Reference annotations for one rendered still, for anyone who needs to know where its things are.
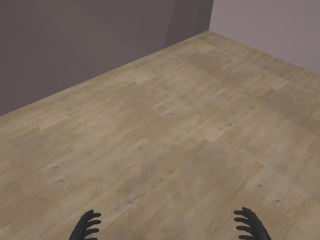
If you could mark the left robot hand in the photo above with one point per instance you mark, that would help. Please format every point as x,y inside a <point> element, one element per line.
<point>80,232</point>

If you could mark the right robot hand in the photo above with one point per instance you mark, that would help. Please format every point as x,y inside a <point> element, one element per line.
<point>256,229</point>

